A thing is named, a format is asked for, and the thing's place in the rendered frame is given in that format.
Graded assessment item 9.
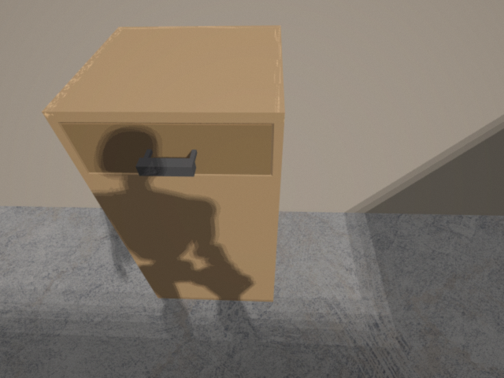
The cabinet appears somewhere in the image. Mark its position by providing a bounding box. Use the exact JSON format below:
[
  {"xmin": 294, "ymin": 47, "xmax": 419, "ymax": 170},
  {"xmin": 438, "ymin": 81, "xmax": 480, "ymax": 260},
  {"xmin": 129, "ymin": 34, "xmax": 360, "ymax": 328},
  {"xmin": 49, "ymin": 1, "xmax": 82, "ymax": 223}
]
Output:
[{"xmin": 42, "ymin": 25, "xmax": 285, "ymax": 302}]

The drawer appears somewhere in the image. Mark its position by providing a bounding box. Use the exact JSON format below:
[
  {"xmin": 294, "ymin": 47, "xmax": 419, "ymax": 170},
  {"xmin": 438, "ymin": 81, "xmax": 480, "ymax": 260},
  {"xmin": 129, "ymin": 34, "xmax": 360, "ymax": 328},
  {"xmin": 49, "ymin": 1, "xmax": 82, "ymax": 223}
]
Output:
[{"xmin": 61, "ymin": 122, "xmax": 272, "ymax": 175}]

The handle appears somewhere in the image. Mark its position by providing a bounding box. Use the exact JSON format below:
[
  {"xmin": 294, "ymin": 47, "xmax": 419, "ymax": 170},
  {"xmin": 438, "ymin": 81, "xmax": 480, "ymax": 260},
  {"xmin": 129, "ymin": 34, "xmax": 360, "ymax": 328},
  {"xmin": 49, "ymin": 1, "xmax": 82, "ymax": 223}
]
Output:
[{"xmin": 136, "ymin": 149, "xmax": 197, "ymax": 176}]

